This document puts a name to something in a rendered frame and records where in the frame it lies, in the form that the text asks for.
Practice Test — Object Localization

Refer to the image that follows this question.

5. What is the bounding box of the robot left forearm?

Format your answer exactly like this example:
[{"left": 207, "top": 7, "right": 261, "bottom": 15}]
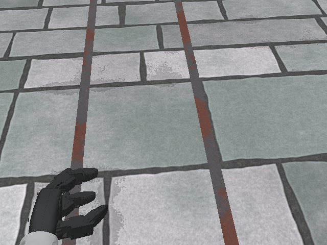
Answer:
[{"left": 19, "top": 231, "right": 58, "bottom": 245}]

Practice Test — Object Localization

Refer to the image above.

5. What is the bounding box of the left robot hand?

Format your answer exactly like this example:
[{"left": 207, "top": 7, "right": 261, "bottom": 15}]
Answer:
[{"left": 28, "top": 168, "right": 108, "bottom": 240}]

